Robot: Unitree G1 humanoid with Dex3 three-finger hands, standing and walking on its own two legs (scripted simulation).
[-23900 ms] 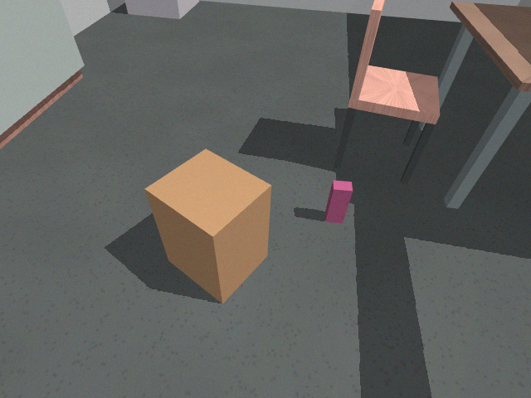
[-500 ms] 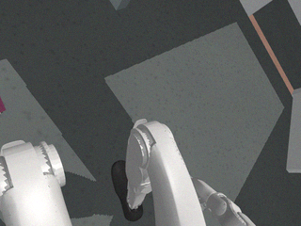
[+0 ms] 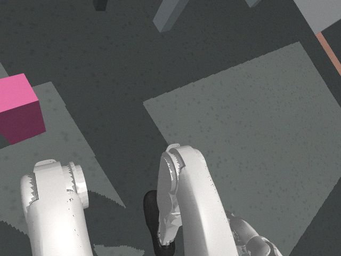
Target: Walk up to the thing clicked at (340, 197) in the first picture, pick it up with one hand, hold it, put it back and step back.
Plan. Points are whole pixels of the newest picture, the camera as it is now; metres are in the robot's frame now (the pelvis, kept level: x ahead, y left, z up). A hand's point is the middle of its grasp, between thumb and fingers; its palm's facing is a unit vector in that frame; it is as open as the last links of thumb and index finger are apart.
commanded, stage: rise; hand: left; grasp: from the side
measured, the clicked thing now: (16, 114) +0.45 +0.26 -0.19
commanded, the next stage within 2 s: home in 0.06 s
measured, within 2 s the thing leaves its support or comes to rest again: neither
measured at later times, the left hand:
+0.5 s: hand out of the picture +0.35 +0.35 +0.05, palm faces +0.28 -0.84 -0.47, open 17.5 cm
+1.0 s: hand out of the picture +0.26 +0.26 +0.25, palm faces +0.32 -0.88 -0.36, open 17.7 cm
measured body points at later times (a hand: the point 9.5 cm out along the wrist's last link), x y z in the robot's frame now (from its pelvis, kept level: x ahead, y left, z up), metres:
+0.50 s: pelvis +0.01 -0.01 +0.12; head +0.20 +0.05 +0.53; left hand +0.33 +0.39 +0.08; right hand +0.17 -0.25 -0.01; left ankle +0.08 +0.13 -0.27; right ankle +0.12 -0.13 -0.27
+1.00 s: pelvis +0.07 -0.01 +0.34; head +0.16 +0.03 +0.78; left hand +0.24 +0.31 +0.27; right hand +0.28 -0.22 +0.25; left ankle +0.08 +0.13 -0.27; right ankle +0.12 -0.13 -0.27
